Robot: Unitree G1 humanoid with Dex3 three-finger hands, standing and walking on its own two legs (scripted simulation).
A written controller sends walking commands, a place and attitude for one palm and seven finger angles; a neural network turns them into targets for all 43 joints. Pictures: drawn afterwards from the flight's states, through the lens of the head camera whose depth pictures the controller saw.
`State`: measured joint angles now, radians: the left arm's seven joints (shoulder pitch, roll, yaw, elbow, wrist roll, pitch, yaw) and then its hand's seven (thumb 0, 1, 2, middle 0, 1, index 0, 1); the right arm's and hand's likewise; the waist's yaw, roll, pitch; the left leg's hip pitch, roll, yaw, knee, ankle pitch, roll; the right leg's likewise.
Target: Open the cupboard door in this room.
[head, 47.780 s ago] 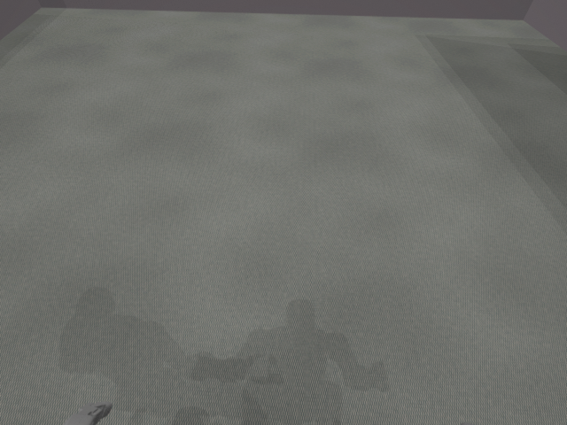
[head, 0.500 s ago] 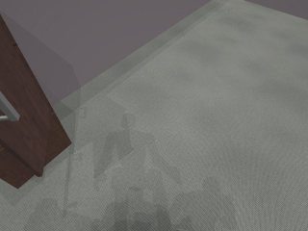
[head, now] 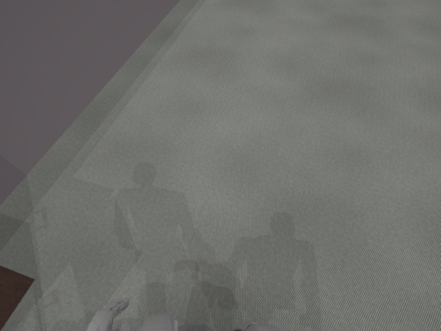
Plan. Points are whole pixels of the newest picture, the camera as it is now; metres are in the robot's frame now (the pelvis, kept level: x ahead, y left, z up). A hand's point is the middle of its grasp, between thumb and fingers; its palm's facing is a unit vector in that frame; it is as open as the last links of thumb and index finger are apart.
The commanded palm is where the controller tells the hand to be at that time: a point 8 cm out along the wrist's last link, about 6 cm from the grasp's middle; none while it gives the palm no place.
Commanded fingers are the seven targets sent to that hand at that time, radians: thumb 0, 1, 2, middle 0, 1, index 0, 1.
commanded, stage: walk to a spot facing it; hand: left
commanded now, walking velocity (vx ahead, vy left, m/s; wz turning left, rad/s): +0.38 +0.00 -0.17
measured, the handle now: out of the picture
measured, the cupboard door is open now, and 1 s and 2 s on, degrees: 48 48 48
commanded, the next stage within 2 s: turn to face it in 1.32 s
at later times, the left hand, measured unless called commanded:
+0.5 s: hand (125, 293) +0.21 +0.21 -0.17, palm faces -0.02 -0.99 -0.16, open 7.4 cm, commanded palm none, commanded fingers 0.00 0.90 0.90 -0.20 -0.30 -0.20 -0.30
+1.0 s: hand (176, 171) +0.52 +0.12 -0.16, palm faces -0.11 -0.98 -0.18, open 7.2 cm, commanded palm none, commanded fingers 0.00 0.90 0.90 -0.20 -0.30 -0.20 -0.30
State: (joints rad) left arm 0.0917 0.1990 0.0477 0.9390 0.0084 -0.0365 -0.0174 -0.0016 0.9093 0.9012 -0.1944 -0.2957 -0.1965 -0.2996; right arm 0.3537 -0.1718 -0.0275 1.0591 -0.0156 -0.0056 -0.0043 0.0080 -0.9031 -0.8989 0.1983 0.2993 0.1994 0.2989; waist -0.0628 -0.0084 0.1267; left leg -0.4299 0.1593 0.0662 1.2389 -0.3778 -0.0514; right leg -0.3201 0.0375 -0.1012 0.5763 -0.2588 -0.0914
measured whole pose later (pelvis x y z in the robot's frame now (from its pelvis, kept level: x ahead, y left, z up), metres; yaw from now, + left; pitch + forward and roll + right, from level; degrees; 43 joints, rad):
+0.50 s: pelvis +0.24 +0.03 +0.00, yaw -6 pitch -1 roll +1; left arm 0.37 0.18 0.05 1.12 0.02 -0.02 -0.01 0.01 0.91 0.90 -0.20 -0.30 -0.20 -0.30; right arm 0.16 -0.16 -0.03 0.96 -0.03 -0.08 0.00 0.00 -0.90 -0.90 0.20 0.30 0.20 0.30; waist 0.04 -0.04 0.05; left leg -0.28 0.05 0.13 0.55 -0.26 0.01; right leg -0.40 -0.02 -0.03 1.23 -0.39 -0.02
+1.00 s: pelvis +0.46 -0.05 +0.02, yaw -8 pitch +1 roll +0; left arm 0.25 0.19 0.06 1.06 0.02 -0.06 0.00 0.00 0.94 0.90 -0.20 -0.30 -0.20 -0.30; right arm 0.26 -0.16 -0.05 1.05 -0.02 -0.02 0.03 0.00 -0.91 -0.90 0.19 0.30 0.19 0.30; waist -0.02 -0.03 0.03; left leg -0.50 0.13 0.10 0.88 -0.28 -0.03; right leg -0.18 -0.02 -0.13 0.38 -0.22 -0.03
